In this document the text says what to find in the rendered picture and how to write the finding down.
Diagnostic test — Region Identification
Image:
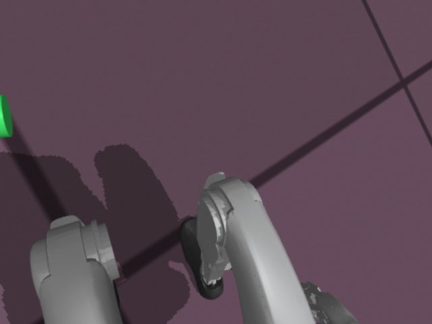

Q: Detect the bottle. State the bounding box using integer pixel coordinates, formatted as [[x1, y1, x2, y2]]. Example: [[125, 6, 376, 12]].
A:
[[0, 94, 13, 138]]

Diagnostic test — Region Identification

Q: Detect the right robot hand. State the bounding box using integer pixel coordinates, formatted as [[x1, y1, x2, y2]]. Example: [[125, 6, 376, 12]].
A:
[[300, 281, 359, 324]]

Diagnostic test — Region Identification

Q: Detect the right robot foot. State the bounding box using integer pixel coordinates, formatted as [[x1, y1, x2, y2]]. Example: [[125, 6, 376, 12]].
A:
[[180, 218, 223, 300]]

